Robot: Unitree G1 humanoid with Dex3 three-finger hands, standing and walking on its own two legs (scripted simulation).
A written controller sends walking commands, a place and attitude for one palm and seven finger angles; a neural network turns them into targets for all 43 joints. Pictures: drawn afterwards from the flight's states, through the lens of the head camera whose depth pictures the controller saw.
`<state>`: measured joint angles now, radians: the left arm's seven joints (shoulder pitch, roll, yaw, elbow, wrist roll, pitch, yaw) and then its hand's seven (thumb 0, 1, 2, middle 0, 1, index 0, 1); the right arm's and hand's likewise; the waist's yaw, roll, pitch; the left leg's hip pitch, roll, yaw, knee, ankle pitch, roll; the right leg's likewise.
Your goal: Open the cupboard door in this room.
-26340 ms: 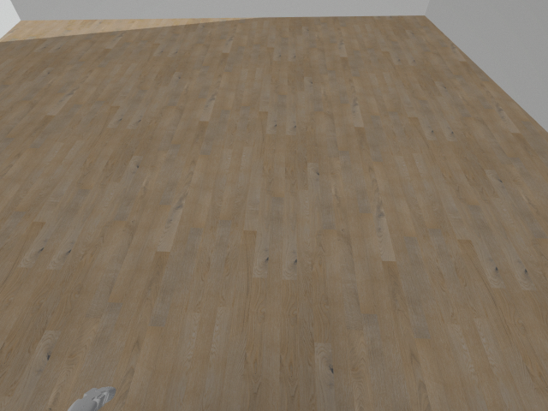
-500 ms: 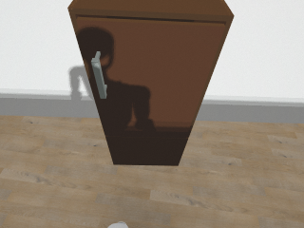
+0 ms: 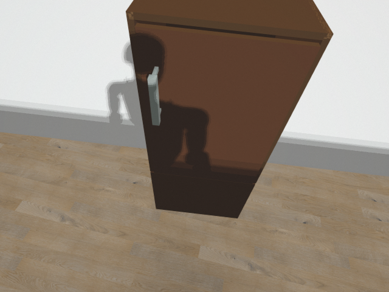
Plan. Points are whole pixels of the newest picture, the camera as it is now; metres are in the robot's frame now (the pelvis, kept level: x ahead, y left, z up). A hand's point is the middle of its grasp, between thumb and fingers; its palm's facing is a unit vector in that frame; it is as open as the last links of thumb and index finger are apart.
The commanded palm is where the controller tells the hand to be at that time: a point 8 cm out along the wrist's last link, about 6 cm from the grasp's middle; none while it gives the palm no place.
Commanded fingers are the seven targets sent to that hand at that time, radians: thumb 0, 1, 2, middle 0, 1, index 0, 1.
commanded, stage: come to a stop and stand still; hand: left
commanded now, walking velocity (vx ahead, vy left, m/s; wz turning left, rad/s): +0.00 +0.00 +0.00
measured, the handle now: (156, 97) +0.56 +0.16 +0.06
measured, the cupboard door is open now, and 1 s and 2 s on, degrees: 0 0 0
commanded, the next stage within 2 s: look again from close up in 1.12 s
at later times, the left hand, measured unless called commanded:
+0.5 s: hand out of the picture +0.05 +0.16 -0.16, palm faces -0.02 -0.96 -0.27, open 7.4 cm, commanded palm none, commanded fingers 0.00 0.90 0.90 -0.20 -0.30 -0.20 -0.30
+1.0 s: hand out of the picture +0.05 +0.12 -0.17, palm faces +0.00 -0.97 -0.23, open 7.4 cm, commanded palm none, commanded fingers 0.00 0.90 0.90 -0.20 -0.30 -0.20 -0.30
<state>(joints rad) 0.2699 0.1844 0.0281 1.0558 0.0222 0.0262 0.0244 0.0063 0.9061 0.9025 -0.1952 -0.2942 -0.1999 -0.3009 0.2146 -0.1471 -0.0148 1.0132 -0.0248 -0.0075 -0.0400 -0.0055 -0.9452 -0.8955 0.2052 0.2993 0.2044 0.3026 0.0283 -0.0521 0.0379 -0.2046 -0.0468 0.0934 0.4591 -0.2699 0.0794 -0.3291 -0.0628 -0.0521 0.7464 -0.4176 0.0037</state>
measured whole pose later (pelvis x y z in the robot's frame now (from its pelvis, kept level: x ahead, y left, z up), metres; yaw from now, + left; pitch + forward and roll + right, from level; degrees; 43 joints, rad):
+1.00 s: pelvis +0.02 -0.07 +0.00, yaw -1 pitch +0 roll +1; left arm 0.23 0.20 -0.01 1.09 0.01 -0.03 0.02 0.00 0.90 0.90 -0.20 -0.29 -0.20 -0.30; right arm 0.23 -0.20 0.01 1.10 -0.02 -0.01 -0.04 0.00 -0.91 -0.90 0.20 0.30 0.20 0.30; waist 0.00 0.00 0.03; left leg -0.13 0.05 0.07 0.42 -0.28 -0.04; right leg -0.15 0.05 -0.07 0.44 -0.30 -0.08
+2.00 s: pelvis -0.01 -0.04 -0.01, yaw +1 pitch +3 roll +1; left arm 0.31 0.15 0.10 0.26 -0.18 -0.24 0.00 0.01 0.83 0.87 -0.20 -0.34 -0.21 -0.35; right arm 0.24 -0.24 -0.02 0.80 0.02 -0.23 -0.07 0.01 -0.90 -0.90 0.20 0.30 0.20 0.30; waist -0.02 0.04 -0.04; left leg -0.32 0.00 0.04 0.58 -0.31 0.01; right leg -0.33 -0.01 -0.09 0.61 -0.33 -0.04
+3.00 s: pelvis -0.02 -0.01 -0.04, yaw +1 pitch +7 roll -2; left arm 0.14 0.35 0.32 0.14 -0.34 -0.24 -0.38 0.00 -0.30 0.39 -0.28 -1.07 -0.29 -1.07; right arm 0.25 -0.26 0.04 0.56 0.04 -0.25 -0.09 0.01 -0.90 -0.90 0.21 0.30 0.20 0.30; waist 0.00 0.02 -0.07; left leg -0.56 0.01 0.03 0.86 -0.42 0.05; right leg -0.52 -0.01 -0.10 0.79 -0.39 -0.01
